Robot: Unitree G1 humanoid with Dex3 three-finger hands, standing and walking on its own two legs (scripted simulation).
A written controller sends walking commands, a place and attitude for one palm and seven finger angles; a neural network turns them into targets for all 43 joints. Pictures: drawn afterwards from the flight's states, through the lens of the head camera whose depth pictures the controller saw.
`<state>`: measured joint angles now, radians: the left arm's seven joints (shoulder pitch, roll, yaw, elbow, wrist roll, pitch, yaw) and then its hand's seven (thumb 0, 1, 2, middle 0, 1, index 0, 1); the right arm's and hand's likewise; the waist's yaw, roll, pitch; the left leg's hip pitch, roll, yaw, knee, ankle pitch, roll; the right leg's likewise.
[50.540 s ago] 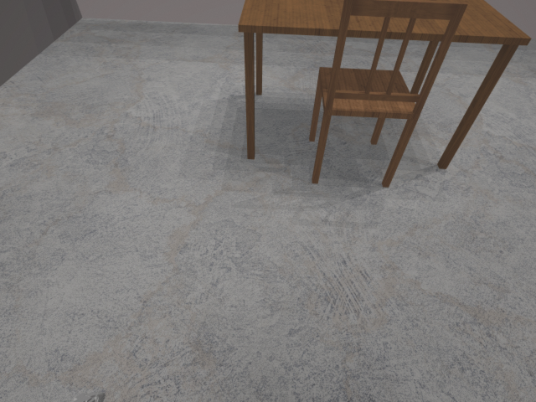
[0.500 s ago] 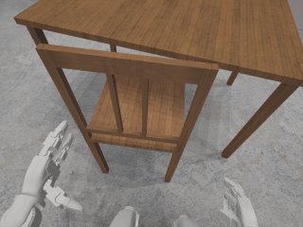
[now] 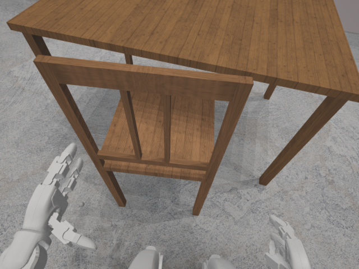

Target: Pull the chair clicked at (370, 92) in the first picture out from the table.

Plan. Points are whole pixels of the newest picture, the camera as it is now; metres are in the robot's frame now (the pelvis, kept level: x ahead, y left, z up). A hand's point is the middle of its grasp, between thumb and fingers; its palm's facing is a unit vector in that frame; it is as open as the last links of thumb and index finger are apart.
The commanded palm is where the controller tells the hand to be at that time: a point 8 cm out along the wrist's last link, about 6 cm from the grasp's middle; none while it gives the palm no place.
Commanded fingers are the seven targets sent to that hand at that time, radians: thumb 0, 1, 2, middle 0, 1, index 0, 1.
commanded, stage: raise the hand toward the chair's back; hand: left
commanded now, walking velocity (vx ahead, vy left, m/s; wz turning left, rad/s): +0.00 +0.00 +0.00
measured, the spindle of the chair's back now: (133, 129) +0.45 +0.15 +0.00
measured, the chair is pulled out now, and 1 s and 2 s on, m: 0.13 0.13 0.13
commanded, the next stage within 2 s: aim the fingers beside a spindle in 0.04 s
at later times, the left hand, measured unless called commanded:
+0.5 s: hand (98, 197) +0.26 +0.18 +0.03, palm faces -0.10 -0.99 -0.04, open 17.0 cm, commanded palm +0.24 +0.24 +0.03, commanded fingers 0.00 -0.50 0.30 -0.06 -0.08 -0.06 -0.08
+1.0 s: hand (116, 189) +0.28 +0.15 +0.01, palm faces -0.10 -0.99 -0.04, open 17.0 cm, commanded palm +0.27 +0.21 +0.01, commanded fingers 0.00 -0.50 0.30 -0.06 -0.08 -0.06 -0.08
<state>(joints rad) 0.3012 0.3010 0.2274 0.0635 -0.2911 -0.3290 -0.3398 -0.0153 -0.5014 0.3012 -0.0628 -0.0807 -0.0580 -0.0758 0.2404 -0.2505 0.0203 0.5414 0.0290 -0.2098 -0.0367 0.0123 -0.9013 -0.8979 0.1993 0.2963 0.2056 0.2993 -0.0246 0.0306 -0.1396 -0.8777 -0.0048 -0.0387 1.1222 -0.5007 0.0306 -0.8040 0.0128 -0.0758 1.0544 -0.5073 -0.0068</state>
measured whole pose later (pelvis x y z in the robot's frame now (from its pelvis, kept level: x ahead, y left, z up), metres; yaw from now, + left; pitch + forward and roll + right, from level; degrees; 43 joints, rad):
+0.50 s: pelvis +0.00 -0.01 -0.01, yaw +0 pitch +16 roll -3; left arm 0.24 0.28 0.19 0.09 -0.28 -0.33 -0.34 -0.02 -0.50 0.30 -0.06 -0.08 -0.06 -0.08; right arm 0.23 -0.26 0.02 0.54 0.03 -0.21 -0.04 0.01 -0.90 -0.90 0.20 0.30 0.21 0.30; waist -0.03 0.03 -0.14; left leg -0.92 0.00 -0.04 1.16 -0.52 0.02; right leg -0.86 0.02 -0.08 1.10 -0.53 -0.02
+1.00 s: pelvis +0.00 -0.02 -0.02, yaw +0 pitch +19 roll -2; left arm 0.14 0.25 0.14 0.16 -0.23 -0.35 -0.26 -0.02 -0.50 0.30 -0.06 -0.08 -0.06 -0.08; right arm 0.22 -0.26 0.02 0.53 0.02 -0.16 -0.03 0.01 -0.90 -0.90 0.20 0.30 0.21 0.30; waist -0.03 0.03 -0.16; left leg -1.00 0.00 -0.03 1.20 -0.53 0.01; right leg -0.95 0.01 -0.07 1.17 -0.55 -0.03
